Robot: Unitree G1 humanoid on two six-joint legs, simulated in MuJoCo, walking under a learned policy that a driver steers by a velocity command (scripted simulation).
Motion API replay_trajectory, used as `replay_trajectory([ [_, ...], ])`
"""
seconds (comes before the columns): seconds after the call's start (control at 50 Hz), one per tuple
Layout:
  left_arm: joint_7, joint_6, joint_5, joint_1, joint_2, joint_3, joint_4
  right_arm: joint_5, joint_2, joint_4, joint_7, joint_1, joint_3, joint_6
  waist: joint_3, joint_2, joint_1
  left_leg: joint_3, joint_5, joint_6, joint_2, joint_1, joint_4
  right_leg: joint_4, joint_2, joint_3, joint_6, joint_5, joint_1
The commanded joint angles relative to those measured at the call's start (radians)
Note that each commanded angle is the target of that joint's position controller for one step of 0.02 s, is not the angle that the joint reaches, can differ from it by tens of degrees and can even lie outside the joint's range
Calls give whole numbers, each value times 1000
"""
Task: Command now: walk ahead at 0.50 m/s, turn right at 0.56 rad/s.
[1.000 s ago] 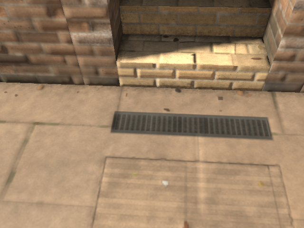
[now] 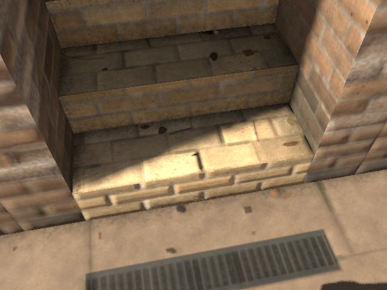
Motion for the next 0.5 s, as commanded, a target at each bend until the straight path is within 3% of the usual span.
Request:
replay_trajectory([
  [0.02, 0, -43, -11, 43, 118, 23, -41, -24, -86, -51, 10, 77, -19, 33, -79, -5, -36, -17, 43, -31, 28, -106, -76, -243, -277, 321, -145, 401, 113],
  [0.06, -4, -52, -11, 75, 143, 29, -32, -22, -83, -74, 16, 19, -19, 49, -66, -14, -28, -2, 106, -50, 26, -128, -166, -249, -249, 299, -120, 413, 94],
  [0.12, -5, -44, -15, 136, 142, 29, -27, -21, -81, -119, 25, -112, -14, 53, -41, -56, 24, 12, 218, -61, 15, -196, -320, -243, -220, 302, -82, 396, 134],
  [0.18, -2, -30, -7, 203, 142, 26, -14, -10, -74, -165, 30, -248, -6, 41, -20, -68, 80, 5, 267, -60, -8, -246, -460, -248, -231, 359, -77, 288, 209],
  [0.26, 11, -33, 1, 238, 163, 31, -15, -4, -104, -202, 32, -323, -2, 24, -19, -84, 102, -11, 282, -44, -39, -231, -586, -187, -254, 395, -79, 410, 294],
  [0.32, 24, -43, 4, 169, 193, 43, -33, 6, -143, -202, 26, -240, -10, 6, -30, -94, 41, -37, 233, -5, -57, -40, -694, -133, -272, 432, -40, 470, 256],
  [0.34, 20, -47, 4, 134, 202, 45, -43, 7, -162, -176, 18, -155, -19, 0, -58, -94, 6, -25, 182, 12, -84, 90, -717, -63, -254, 424, -21, 566, 219],
  [0.36, 12, -54, 1, 129, 198, 42, -37, 2, -181, -138, 5, -23, -29, -12, -127, -56, -51, -1, 187, 37, -102, 257, -771, 89, -205, 382, -1, 643, 196],
  [0.38, 3, -67, -2, 139, 162, 30, -36, -25, -219, -122, -12, 94, -39, -26, -232, 8, -107, -93, 109, 84, 1, 465, -789, 299, -158, 335, 17, 543, 106],
  [0.4, 1, -71, -47, 227, 60, 4, -65, -59, -316, -132, -21, 193, -61, -26, -378, 208, -99, -526, -47, 204, 297, 730, -854, 621, -22, 217, 62, 75, -157],
  [0.42, 5, -66, -19, 243, 102, 3, -56, -44, -294, -117, -11, 137, -65, -13, -348, 261, -47, -805, -156, 255, 362, 677, -992, 710, -8, 184, 52, -316, -301],
  [0.44, 6, -54, 0, 193, 127, 5, -32, -26, -207, -129, -3, 61, -48, -8, -194, 112, -23, -677, -247, 241, 326, 528, -1006, 731, -88, 204, 45, -228, -314],
  [0.46, -4, -51, 10, 124, 124, 1, -36, -13, -144, -127, 4, 21, -33, -8, -117, 22, -29, -538, -162, 220, 269, 430, -1016, 686, -115, 194, 52, -164, -295],
  [0.5, -18, -41, 29, 74, 99, -5, -49, -7, -123, -91, 2, 32, -21, -17, -56, 67, -9, -338, 117, 181, 190, 336, -1043, 603, -149, 181, 68, -134, -260],
])
Keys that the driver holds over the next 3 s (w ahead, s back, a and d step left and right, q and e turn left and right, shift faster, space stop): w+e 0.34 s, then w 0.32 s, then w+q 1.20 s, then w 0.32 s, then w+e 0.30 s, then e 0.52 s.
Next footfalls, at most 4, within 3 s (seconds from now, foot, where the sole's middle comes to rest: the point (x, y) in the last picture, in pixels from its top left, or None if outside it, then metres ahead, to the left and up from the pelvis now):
0.38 left None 0.40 0.11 -0.77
0.84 right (254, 266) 0.54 -0.17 -0.77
1.40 left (173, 235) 0.65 0.11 -0.77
1.78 right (206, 144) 0.92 -0.01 -0.58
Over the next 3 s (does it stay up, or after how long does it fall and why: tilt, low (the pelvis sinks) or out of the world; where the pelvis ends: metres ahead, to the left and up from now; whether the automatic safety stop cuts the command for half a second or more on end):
stays up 1.26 0.12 0.40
